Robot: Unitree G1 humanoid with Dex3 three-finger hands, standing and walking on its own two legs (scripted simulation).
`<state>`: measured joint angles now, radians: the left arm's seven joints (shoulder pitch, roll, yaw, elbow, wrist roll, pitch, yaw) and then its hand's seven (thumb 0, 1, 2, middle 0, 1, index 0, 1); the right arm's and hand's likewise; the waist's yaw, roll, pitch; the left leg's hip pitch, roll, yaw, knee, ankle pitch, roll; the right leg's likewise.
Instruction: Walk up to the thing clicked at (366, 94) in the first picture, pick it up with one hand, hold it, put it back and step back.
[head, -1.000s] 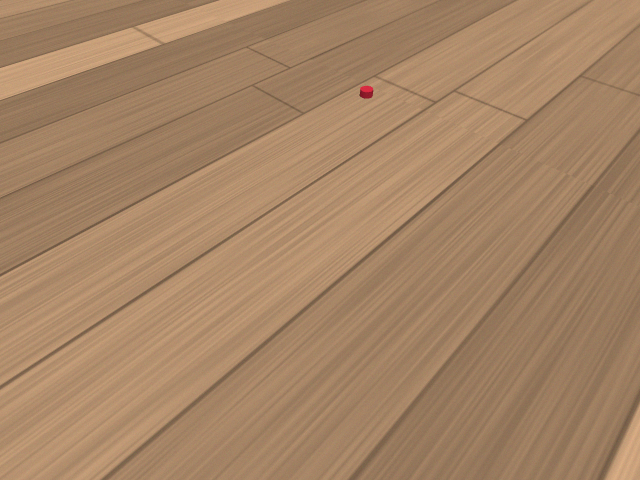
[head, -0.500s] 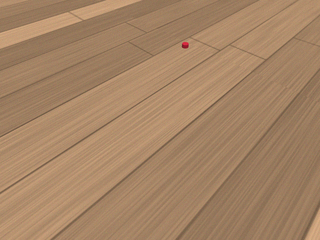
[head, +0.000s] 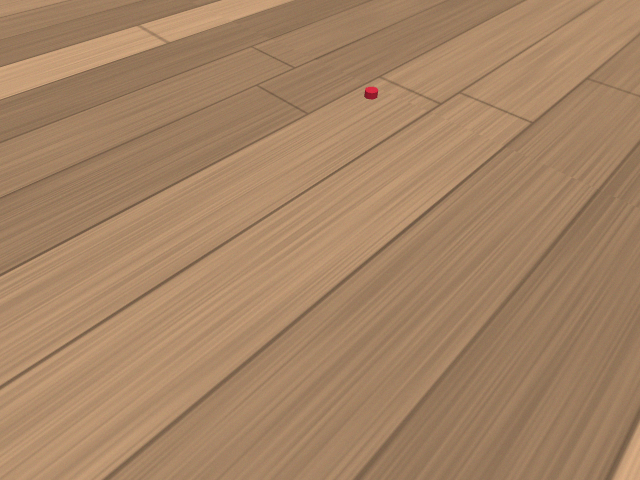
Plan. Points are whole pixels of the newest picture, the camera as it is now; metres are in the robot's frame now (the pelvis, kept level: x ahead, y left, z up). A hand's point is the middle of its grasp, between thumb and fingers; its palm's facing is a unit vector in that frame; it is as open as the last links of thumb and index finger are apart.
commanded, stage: stand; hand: left
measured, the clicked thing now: (371, 93) +2.35 -0.23 -0.76
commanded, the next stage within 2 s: walk up in 0.12 s
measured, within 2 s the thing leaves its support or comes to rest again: neither
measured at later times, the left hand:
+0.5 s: hand (180, 382) +0.28 +0.24 -0.11, palm faces -0.26 -0.79 -0.55, open 7.4 cm
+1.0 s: hand (265, 238) +0.63 +0.16 -0.18, palm faces -0.58 -0.63 -0.52, open 7.4 cm
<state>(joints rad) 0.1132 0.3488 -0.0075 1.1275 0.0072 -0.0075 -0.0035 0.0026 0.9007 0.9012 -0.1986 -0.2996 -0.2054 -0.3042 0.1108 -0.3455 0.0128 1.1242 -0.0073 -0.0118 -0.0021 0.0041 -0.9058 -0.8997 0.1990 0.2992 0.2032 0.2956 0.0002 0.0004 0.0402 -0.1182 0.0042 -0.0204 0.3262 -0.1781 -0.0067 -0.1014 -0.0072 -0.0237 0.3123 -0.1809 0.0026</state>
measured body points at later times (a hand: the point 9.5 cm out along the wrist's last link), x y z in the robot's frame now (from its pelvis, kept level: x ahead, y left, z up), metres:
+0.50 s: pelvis +0.10 -0.06 -0.04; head +0.05 -0.10 +0.41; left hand +0.29 +0.28 -0.08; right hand +0.09 -0.43 -0.15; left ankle +0.00 +0.12 -0.75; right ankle +0.10 -0.21 -0.75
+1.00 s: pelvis +0.43 -0.09 -0.05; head +0.47 -0.13 +0.40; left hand +0.66 +0.19 -0.15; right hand +0.38 -0.46 -0.13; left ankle +0.61 -0.07 -0.75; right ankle +0.15 -0.18 -0.69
